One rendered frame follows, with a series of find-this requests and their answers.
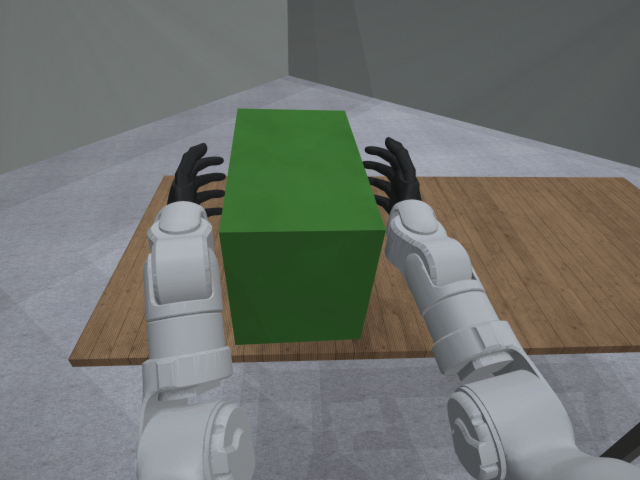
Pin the carton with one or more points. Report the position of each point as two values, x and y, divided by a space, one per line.
300 232

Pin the robot left upper arm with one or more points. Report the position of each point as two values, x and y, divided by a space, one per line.
203 441

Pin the robot right hand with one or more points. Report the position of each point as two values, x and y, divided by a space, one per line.
403 183

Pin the robot right upper arm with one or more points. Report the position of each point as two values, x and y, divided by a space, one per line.
512 427

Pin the robot left hand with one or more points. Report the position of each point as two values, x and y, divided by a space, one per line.
186 183

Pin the table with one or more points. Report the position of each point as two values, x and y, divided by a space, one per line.
558 257

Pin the robot left forearm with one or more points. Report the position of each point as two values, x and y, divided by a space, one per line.
187 352

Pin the robot right forearm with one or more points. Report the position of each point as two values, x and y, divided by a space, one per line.
469 339

